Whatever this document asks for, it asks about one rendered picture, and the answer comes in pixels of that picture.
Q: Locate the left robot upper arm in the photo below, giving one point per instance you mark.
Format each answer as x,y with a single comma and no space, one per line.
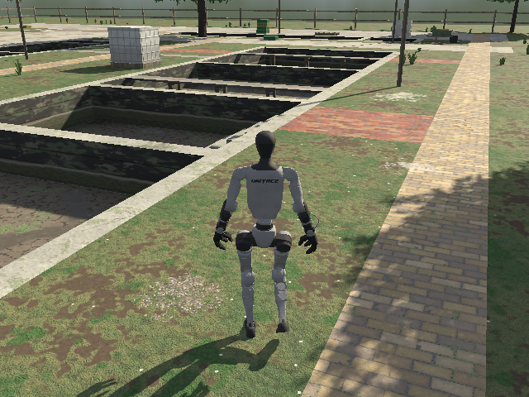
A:
234,188

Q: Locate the right robot thigh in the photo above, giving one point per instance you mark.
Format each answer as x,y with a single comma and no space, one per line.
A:
283,242

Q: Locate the left robot shin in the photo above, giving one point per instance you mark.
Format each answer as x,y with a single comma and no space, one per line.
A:
248,300

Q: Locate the right robot upper arm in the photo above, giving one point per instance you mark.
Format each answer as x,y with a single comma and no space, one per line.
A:
291,175

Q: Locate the left robot hand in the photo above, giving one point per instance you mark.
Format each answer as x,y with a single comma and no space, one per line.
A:
223,237

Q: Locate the robot left forearm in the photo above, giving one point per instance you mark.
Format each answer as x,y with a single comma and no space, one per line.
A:
223,219

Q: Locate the robot right forearm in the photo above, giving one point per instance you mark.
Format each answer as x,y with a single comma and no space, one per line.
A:
306,221

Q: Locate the right robot hand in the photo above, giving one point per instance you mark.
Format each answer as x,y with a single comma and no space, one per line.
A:
311,240

